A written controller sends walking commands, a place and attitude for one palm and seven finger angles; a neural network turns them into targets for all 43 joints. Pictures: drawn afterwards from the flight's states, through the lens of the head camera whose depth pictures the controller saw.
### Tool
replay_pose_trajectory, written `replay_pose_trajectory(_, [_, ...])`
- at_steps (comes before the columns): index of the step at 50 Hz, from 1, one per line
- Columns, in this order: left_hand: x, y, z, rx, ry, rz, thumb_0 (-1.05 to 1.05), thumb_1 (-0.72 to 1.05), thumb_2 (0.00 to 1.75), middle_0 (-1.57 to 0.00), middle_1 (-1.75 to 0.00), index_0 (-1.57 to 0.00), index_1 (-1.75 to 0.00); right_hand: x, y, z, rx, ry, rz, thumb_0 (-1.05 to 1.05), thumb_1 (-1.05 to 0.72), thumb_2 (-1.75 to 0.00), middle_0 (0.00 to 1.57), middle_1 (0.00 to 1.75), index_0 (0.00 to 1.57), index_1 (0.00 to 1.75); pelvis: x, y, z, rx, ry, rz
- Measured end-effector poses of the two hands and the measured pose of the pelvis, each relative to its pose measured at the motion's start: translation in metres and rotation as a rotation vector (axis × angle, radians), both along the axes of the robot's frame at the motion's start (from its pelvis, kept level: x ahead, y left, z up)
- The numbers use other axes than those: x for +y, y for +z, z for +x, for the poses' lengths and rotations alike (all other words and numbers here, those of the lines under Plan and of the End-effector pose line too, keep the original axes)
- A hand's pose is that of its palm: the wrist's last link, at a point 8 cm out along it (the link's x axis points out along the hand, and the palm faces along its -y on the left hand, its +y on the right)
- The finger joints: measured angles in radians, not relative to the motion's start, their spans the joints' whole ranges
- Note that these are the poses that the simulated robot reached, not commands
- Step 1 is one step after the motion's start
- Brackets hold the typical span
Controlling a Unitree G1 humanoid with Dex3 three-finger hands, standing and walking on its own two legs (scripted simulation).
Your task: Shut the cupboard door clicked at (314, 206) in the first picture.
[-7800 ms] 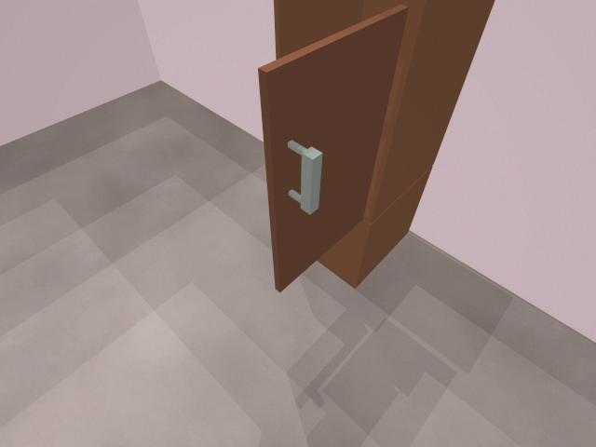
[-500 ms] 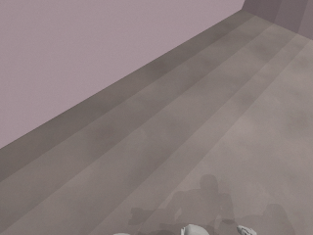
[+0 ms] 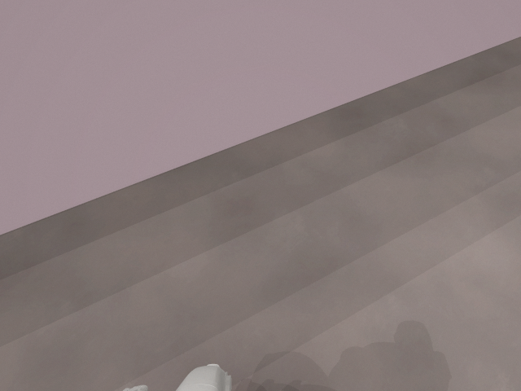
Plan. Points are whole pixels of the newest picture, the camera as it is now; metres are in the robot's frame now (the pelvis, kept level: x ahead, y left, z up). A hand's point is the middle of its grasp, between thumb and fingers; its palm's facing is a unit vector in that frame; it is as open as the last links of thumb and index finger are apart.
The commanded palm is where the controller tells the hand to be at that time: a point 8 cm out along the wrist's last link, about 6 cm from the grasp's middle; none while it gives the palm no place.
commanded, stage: walk to a spot facing it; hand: left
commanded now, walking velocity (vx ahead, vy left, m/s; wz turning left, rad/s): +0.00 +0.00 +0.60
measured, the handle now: out of the picture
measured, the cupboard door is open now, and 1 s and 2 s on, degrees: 89 89 89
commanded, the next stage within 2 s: none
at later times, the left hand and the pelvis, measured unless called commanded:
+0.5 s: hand out of the picture +0.08 +0.24 -0.16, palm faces +0.28 -0.93 -0.25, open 7.4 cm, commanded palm none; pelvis +0.02 +0.01 +0.00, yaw +16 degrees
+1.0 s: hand out of the picture -0.06 +0.21 -0.19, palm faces +0.61 -0.76 -0.25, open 7.3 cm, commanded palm none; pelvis +0.04 +0.02 -0.02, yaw +36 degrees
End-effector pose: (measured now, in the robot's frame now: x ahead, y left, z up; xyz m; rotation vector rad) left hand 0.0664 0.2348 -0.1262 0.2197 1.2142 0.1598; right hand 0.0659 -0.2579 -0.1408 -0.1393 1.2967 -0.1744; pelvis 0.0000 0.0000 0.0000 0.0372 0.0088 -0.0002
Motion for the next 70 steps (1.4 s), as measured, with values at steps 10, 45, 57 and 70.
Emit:
replay_pose_trajectory(10, [0.059, -0.036, -0.064, 0.124, 0.192, -0.008, 0.00, 0.91, 0.90, -0.20, -0.30, -0.20, -0.30, 0.047, 0.012, 0.090, -0.167, 0.214, -0.070, 0.01, -0.91, -0.90, 0.20, 0.30, 0.19, 0.30, 0.030, -0.019, 0.006, 0.004, 0.118, -0.031])
replay_pose_trajectory(45, [-0.005, -0.010, -0.108, 0.021, 0.595, -0.013, 0.00, 0.91, 0.90, -0.20, -0.30, -0.20, -0.30, 0.082, 0.004, 0.189, -0.037, 0.605, -0.017, 0.01, -0.91, -0.90, 0.20, 0.30, 0.19, 0.30, -0.003, -0.004, 0.044, -0.003, 0.576, -0.008])
replay_pose_trajectory(57, [0.030, -0.020, -0.160, 0.059, 0.757, -0.035, 0.01, 0.91, 0.90, -0.19, -0.30, -0.19, -0.30, 0.160, 0.025, 0.220, -0.179, 0.794, -0.034, 0.00, -0.91, -0.90, 0.20, 0.30, 0.20, 0.30, 0.031, -0.005, 0.044, -0.009, 0.695, -0.050])
replay_pose_trajectory(70, [0.066, 0.006, -0.054, -0.142, 0.763, 0.027, 0.00, 0.91, 0.90, -0.19, -0.30, -0.19, -0.30, 0.136, -0.001, 0.220, 0.070, 0.786, -0.029, 0.01, -0.91, -0.90, 0.20, 0.30, 0.20, 0.30, 0.045, -0.003, 0.110, 0.005, 0.830, -0.046])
